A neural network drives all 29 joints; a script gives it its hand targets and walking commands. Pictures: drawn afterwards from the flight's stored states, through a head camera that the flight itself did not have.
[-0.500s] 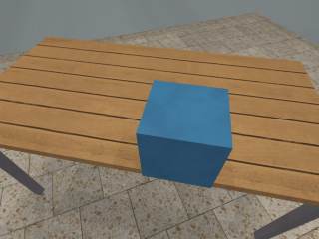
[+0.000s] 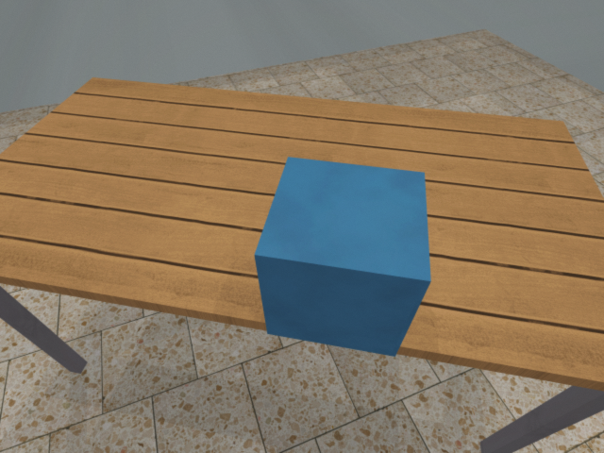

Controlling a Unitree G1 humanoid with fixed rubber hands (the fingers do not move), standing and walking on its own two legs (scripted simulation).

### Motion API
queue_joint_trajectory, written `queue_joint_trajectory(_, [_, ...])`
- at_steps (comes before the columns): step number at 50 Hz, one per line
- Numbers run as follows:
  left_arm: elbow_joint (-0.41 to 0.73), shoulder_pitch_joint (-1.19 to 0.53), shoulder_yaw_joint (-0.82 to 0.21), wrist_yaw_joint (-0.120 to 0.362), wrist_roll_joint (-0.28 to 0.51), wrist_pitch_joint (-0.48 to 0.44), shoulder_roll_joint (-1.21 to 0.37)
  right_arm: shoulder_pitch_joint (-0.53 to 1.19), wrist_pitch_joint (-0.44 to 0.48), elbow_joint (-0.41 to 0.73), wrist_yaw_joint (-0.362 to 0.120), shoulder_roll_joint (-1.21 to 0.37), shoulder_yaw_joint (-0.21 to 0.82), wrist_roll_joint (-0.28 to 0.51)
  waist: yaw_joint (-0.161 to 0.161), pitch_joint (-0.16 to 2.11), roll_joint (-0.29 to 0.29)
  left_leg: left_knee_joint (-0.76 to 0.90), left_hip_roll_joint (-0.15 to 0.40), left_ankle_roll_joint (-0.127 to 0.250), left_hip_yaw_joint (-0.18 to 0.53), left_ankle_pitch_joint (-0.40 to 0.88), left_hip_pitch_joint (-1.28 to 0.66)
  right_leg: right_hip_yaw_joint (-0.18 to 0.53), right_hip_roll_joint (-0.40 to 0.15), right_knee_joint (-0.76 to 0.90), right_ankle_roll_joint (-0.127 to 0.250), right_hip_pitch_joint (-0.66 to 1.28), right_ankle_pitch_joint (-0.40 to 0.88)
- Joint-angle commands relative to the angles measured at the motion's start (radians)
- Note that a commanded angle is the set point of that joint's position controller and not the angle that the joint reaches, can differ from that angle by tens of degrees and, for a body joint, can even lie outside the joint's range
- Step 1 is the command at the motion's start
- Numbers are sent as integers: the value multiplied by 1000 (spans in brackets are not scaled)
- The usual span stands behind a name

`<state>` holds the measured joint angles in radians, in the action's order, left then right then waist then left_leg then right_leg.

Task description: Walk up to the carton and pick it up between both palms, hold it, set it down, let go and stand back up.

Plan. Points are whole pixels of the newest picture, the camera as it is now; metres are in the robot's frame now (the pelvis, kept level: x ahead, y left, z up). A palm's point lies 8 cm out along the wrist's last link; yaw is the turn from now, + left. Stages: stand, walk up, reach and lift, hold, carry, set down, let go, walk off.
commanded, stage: stand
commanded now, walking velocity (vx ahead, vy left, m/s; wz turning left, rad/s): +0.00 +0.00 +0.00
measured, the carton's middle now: (341, 257) +0.40 -0.04 +0.02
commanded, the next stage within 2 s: walk up in 0.16 s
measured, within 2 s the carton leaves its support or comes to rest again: neither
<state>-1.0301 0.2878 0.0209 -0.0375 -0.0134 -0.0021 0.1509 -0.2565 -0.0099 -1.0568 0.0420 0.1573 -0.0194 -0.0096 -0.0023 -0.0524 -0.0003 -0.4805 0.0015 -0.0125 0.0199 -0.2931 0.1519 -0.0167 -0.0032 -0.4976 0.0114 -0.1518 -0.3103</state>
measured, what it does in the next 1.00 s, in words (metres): shifts its weight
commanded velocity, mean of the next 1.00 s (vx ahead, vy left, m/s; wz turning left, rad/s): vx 0.00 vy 0.00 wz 0.00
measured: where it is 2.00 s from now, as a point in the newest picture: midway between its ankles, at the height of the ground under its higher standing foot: outside the picture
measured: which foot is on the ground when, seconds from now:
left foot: down 0.00-1.00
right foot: down 0.00-1.00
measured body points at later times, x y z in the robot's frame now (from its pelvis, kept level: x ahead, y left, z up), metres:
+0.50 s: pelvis -0.02 +0.00 +0.00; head +0.01 -0.01 +0.44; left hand +0.00 +0.23 -0.16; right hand +0.00 -0.24 -0.16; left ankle -0.02 +0.13 -0.74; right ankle -0.02 -0.11 -0.74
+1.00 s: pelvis -0.07 +0.03 -0.01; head -0.05 +0.02 +0.44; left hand +0.03 +0.28 -0.14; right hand -0.01 -0.24 -0.15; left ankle -0.02 +0.13 -0.74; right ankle -0.03 -0.11 -0.74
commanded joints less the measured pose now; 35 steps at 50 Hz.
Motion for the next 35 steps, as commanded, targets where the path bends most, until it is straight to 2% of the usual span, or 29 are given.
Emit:
queue_joint_trajectory(1, [-8,65,13,-4,1,-10,88,-48,9,-2,1,77,-8,1,-2,-36,19,92,65,37,54,188,32,75,-71,124,32,-27,199])
queue_joint_trajectory(3, [-20,63,7,-6,-1,-9,69,-60,10,-21,2,82,-9,-2,3,-44,17,90,67,35,52,199,31,76,-73,118,30,-16,227])
queue_joint_trajectory(7, [-44,82,10,-7,2,-11,85,-57,12,-42,4,78,-4,-2,-8,-13,-10,98,70,34,54,215,7,77,-74,123,33,-14,222])
queue_joint_trajectory(9, [-54,62,6,-5,0,-13,75,-60,13,-50,3,65,-1,1,4,-32,12,97,68,31,54,206,9,77,-71,126,33,-33,223])
queue_joint_trajectory(10, [-58,73,3,-3,3,-11,58,-67,13,-59,3,49,4,1,-5,-34,9,99,69,32,55,202,18,74,-72,129,33,-29,206])
queue_joint_trajectory(11, [-62,74,-1,-5,1,-10,52,-75,9,-65,2,56,2,1,4,-47,-26,98,67,32,48,186,26,79,-76,136,32,-39,193])
queue_joint_trajectory(14, [-79,87,-1,-5,0,-13,53,-84,5,-81,9,38,7,2,-2,-51,-2,96,66,28,48,169,33,82,-71,143,30,-41,174])
queue_joint_trajectory(15, [-78,79,-3,-6,0,-14,59,-83,5,-81,6,57,3,1,5,-55,12,100,66,30,51,167,27,84,-76,149,34,-49,179])
queue_joint_trajectory(16, [-83,79,1,-7,1,-14,69,-74,8,-77,6,55,5,1,2,-57,40,105,74,32,58,182,33,75,-70,141,32,-45,196])
queue_joint_trajectory(17, [-82,83,-1,-7,2,-14,55,-69,7,-82,7,53,5,0,-7,-48,6,102,73,34,52,178,34,80,-73,144,33,-40,195])
queue_joint_trajectory(18, [-21,40,2,-17,0,-23,152,-4,8,-44,16,175,-7,-8,-5,-86,7,35,81,39,43,244,44,131,-115,101,35,-94,379])
queue_joint_trajectory(19, [-11,34,7,-21,2,-30,165,-1,9,-37,19,161,-5,-13,-3,-27,17,-1,80,35,31,267,24,143,-134,86,45,-70,470])
queue_joint_trajectory(22, [22,28,12,-24,0,-28,169,-6,4,-22,22,127,5,-12,1,34,52,-54,64,30,8,206,29,180,-164,73,84,-50,506])
queue_joint_trajectory(25, [57,3,16,-22,1,-14,185,6,-7,8,18,129,12,-10,5,29,77,-74,50,27,-4,136,26,209,-176,96,104,-119,392])
queue_joint_trajectory(28, [89,-23,20,-18,2,-2,211,12,-10,32,12,163,7,-12,4,28,67,-66,61,39,1,164,16,200,-150,80,91,-162,321])
queue_joint_trajectory(31, [110,-39,14,-10,1,5,216,22,-8,59,7,203,5,-8,-1,49,24,-23,96,68,35,183,24,167,-104,19,69,-165,239])
queue_joint_trajectory(34, [132,-23,0,-8,-3,12,187,75,-12,102,0,259,-4,4,-18,41,-91,108,182,145,128,115,150,91,3,-152,26,-109,115])
queue_joint_trajectory(35, [139,-11,-4,-8,-6,11,179,104,-16,115,-1,273,-9,4,-25,23,-112,137,208,170,144,76,192,84,18,-185,17,-101,64])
